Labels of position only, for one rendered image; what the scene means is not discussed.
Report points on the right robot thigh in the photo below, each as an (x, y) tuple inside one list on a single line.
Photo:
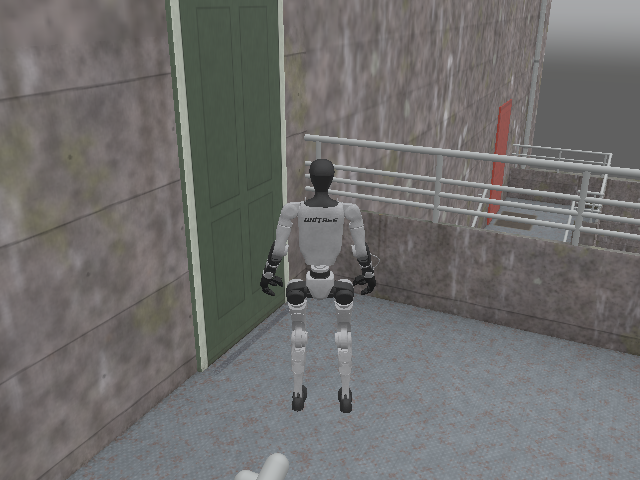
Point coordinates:
[(343, 298)]

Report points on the left robot hand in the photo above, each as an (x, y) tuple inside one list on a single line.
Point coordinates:
[(264, 284)]

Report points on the robot right forearm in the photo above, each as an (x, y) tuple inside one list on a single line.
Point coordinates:
[(366, 264)]

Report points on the left robot foot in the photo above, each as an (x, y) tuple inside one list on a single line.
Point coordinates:
[(298, 403)]

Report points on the right robot hand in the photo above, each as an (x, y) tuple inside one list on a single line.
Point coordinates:
[(361, 280)]

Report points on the robot left forearm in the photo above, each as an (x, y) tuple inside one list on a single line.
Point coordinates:
[(272, 264)]

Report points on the left robot upper arm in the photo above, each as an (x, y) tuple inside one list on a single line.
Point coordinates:
[(288, 212)]

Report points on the right robot upper arm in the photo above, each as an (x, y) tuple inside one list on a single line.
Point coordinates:
[(352, 213)]

